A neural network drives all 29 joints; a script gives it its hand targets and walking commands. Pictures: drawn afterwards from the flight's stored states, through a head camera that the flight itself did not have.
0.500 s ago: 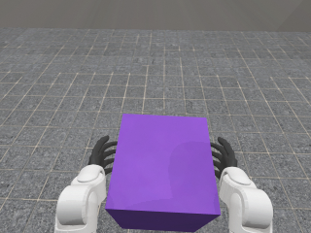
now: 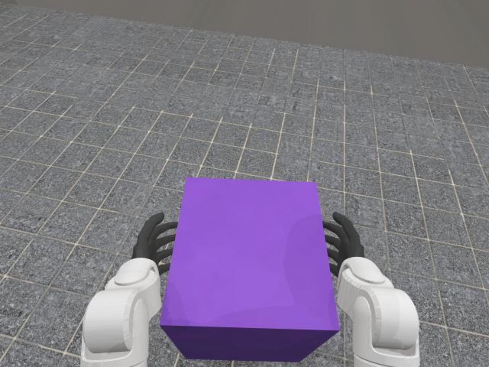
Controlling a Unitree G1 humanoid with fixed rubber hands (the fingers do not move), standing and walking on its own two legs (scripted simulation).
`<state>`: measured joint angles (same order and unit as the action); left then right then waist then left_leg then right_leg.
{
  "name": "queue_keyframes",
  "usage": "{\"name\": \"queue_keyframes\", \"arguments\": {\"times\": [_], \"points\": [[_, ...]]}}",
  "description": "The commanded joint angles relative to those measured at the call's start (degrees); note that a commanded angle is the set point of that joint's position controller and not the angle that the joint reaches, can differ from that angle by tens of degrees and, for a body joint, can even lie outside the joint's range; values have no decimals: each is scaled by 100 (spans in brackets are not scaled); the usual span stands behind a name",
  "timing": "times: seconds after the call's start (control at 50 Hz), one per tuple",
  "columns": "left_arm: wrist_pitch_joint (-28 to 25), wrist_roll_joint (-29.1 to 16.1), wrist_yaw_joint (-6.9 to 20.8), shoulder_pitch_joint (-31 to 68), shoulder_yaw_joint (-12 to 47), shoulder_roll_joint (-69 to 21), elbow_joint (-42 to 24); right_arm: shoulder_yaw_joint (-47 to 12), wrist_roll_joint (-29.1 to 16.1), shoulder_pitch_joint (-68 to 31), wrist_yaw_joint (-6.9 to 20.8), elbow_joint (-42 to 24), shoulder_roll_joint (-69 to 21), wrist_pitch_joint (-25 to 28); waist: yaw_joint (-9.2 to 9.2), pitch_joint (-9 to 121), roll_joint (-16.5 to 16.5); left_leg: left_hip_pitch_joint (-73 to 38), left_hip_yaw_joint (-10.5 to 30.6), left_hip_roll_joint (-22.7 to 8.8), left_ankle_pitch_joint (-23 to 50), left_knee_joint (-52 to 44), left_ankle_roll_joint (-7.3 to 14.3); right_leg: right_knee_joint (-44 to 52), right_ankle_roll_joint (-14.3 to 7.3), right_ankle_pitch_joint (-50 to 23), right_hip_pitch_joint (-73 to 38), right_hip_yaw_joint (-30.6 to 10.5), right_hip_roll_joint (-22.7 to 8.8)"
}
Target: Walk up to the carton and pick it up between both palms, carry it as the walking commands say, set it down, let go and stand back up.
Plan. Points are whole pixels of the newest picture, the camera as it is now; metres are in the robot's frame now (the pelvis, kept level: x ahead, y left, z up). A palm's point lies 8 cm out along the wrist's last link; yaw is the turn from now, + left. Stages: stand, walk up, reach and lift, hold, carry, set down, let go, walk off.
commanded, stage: carry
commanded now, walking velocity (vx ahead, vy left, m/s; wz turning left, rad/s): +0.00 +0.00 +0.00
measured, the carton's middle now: (246, 276) +0.26 -0.01 +0.00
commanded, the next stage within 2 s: none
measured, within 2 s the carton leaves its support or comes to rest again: neither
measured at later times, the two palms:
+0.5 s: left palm (158, 138) +0.49 +0.16 +0.09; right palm (306, 129) +0.53 -0.13 +0.09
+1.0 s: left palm (135, 110) +0.57 +0.22 +0.10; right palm (275, 102) +0.60 -0.07 +0.10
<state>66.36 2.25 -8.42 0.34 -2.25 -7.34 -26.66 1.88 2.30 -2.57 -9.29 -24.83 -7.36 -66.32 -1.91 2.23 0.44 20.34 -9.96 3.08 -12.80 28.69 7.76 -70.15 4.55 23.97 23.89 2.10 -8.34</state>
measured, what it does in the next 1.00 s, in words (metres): walks ahead: right foot, then left foot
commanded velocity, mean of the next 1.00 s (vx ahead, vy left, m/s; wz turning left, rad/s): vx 0.00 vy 0.00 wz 0.00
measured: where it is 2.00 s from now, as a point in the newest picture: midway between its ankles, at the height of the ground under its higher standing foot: (230, 347)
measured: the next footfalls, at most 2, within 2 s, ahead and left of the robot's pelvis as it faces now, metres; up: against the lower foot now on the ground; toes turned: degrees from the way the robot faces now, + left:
right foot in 0.34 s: +0.38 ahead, -0.07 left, +0.00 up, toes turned +15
left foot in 0.60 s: +0.30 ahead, +0.13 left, +0.00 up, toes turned +8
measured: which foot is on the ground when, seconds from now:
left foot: down 0.00-0.38, up 0.40-0.58, down 0.60-1.00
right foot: up 0.00-0.32, down 0.34-1.00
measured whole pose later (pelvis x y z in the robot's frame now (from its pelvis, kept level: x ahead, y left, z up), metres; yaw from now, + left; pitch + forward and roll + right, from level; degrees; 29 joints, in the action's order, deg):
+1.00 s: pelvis +0.34 +0.05 +0.00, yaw +6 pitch +4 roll -1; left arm 67.2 2.6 -8.4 1.1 -2.2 -7.3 -25.8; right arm 2.1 3.1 -2.9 -8.7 -24.3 -7.3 -66.9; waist -0.7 8.8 0.5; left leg 12.0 -5.3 0.1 -22.4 30.3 2.0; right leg -31.8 1.1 17.1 18.2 7.9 -4.4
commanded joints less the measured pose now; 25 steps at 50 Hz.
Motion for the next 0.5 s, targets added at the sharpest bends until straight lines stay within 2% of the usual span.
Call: {"name": "queue_keyframes", "arguments": {"times": [0.0,0.06,0.14,0.22,0.28,0.3,0.32,0.34,0.36,0.38,0.4,0.42,0.44,0.46,0.48], "points": [[-346,-1551,725,2014,3702,-5438,-696,-3581,-1617,-1875,914,-664,-5407,258,172,1813,413,-2392,1599,-1672,4781,-970,164,503,-7,-524,1007,27,63],[-407,-1579,685,1932,3874,-5342,-848,-3433,-1488,-1555,935,-722,-5083,338,170,1666,720,-2595,1062,-1527,5449,-1095,5,1138,-1,-1158,1247,265,304],[-290,-1637,642,2068,3951,-5038,-1064,-3264,-1348,-1353,884,-843,-4659,265,125,1267,771,-2516,551,-1239,5042,-1313,-185,2491,-68,-1803,1135,585,574],[-87,-1647,618,2134,3872,-4670,-1038,-3231,-1305,-1359,773,-909,-4352,115,77,954,838,-2192,468,-1244,4824,-1264,-285,3516,-272,-2270,445,747,774],[47,-1530,589,2039,3664,-4447,-876,-3325,-1343,-1571,733,-962,-4258,-19,104,902,774,-2057,550,-1286,4845,-747,-382,4152,-419,-2427,-220,833,827],[75,-1472,578,1965,3572,-4378,-774,-3351,-1363,-1669,729,-963,-4215,-62,151,972,633,-1871,543,-1204,5026,-398,-500,4677,-474,-2958,-753,852,812],[92,-1418,569,1983,3470,-4293,-712,-3366,-1398,-1802,720,-952,-4158,-94,182,1227,421,-1492,583,-1109,4580,71,-636,4879,-571,-3827,-1584,546,476],[106,-1353,556,1937,3379,-4202,-652,-3397,-1433,-1898,708,-933,-4134,-137,183,1860,-192,-787,563,-974,2772,994,-839,4400,-842,-6214,-2856,-383,-571],[62,-1441,525,2180,3317,-4281,-856,-3541,-1585,-2295,677,-1181,-4179,-153,239,2422,-1219,106,794,-615,-86,2026,-1062,4215,-1658,-8087,-3946,-1544,-1661],[94,-1316,545,1522,3173,-4364,-448,-3550,-1576,-1861,687,-904,-4269,-221,251,2414,-1447,279,908,-211,-1990,2489,-924,4516,-1916,-7682,-3578,-1700,-1599],[72,-1322,583,1501,3197,-4547,-413,-3620,-1602,-1830,715,-818,-4483,-195,228,2395,-1002,143,1130,-333,-2058,2590,-873,4733,-1836,-6860,-3168,-1581,-1471],[41,-1343,616,1622,3234,-4692,-481,-3662,-1624,-1935,755,-775,-4660,-152,230,2296,-556,-39,1210,-524,-1957,2151,-804,4916,-1599,-5595,-2720,-1201,-1256],[-4,-1400,651,1833,3283,-4872,-586,-3708,-1642,-2012,792,-739,-4853,-97,211,2065,-515,-217,1116,-637,-1873,1443,-750,5118,-1321,-4466,-2277,-829,-999],[-51,-1451,677,2077,3343,-4982,-679,-3709,-1624,-2040,808,-706,-4977,-45,190,1929,-653,-359,921,-553,-1875,980,-737,5325,-1175,-3544,-1969,-682,-829],[-94,-1496,699,2168,3429,-5053,-756,-3694,-1593,-2019,808,-706,-5070,9,194,1938,-703,-448,784,-455,-1862,703,-737,5431,-1126,-3002,-1882,-650,-764]]}}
